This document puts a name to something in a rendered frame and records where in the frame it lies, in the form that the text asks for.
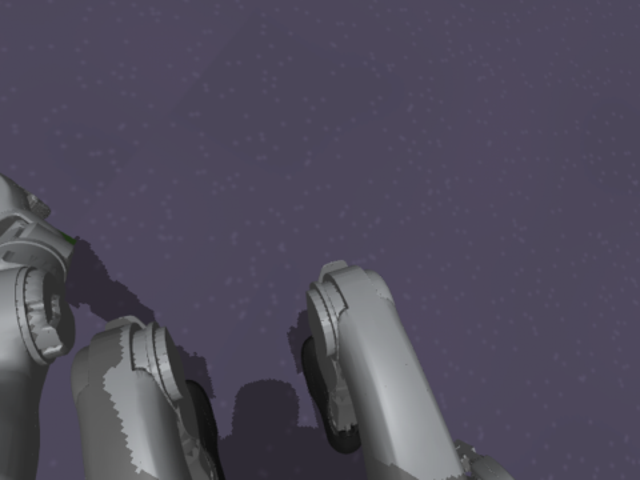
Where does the right robot foot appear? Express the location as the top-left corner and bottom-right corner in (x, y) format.
(301, 335), (361, 454)

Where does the right robot hand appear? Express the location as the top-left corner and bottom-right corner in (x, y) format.
(453, 439), (516, 480)

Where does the left robot arm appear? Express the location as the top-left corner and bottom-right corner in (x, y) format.
(0, 209), (75, 480)

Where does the cube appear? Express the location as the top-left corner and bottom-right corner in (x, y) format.
(57, 229), (77, 245)

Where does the left robot hand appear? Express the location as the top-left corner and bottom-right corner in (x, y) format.
(0, 173), (51, 219)

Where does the left robot foot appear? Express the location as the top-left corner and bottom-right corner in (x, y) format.
(185, 380), (226, 480)

